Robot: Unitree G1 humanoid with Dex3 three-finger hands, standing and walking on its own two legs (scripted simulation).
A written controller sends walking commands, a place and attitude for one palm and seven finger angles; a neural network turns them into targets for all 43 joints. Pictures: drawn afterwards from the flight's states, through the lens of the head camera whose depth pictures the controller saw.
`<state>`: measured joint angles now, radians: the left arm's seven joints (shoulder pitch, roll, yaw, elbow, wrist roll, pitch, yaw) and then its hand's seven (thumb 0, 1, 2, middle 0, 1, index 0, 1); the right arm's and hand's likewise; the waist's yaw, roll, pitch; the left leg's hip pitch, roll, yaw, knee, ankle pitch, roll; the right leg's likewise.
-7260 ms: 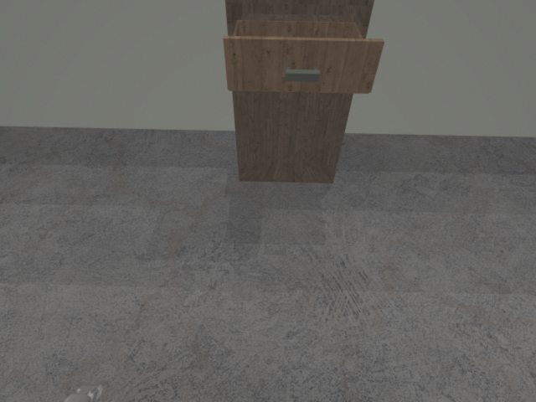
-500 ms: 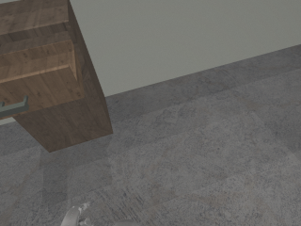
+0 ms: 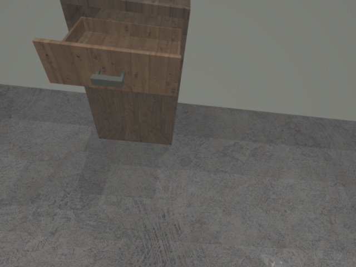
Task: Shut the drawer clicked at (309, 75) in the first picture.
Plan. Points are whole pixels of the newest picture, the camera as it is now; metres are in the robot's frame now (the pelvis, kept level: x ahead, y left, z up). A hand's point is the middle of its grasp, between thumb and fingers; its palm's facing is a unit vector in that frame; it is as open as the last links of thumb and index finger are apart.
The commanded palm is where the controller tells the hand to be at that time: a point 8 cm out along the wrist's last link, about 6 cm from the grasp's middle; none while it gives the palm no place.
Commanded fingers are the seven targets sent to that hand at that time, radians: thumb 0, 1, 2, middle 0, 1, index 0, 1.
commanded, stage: take the last steps up to it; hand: left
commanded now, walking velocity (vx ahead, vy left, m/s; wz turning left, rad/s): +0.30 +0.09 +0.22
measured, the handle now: (109, 76) +0.65 +0.31 +0.02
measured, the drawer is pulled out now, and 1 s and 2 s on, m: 0.30 0.30 0.30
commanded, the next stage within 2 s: come to a stop and stand still in 1.40 s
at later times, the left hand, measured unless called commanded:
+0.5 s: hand out of the picture +0.06 +0.17 -0.15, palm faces +0.14 -0.96 -0.23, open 7.3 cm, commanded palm none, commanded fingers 0.00 0.90 0.90 -0.20 -0.30 -0.20 -0.30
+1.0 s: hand out of the picture +0.03 +0.23 -0.18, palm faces +0.24 -0.96 -0.14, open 7.4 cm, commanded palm none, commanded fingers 0.00 0.90 0.90 -0.20 -0.30 -0.20 -0.30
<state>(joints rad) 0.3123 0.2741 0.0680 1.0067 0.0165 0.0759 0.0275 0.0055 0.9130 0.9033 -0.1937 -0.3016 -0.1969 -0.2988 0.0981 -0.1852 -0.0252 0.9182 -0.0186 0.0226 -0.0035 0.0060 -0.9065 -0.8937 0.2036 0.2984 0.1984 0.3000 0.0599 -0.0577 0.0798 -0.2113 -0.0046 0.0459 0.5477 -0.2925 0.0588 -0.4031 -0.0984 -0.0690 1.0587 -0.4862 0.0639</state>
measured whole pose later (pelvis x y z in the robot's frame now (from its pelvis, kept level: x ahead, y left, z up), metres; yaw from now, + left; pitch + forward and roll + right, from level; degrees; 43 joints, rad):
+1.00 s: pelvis +0.16 +0.09 -0.01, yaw +6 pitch -2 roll -1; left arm 0.46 0.13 0.05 1.17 0.02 -0.01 0.02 0.00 0.91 0.90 -0.20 -0.30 -0.20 -0.30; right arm 0.13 -0.14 -0.04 0.98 -0.03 -0.07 0.01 0.01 -0.91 -0.89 0.20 0.30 0.20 0.30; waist 0.06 -0.03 0.08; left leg -0.35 0.05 0.14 0.64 -0.26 0.05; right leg -0.27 -0.10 -0.03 1.08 -0.48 -0.01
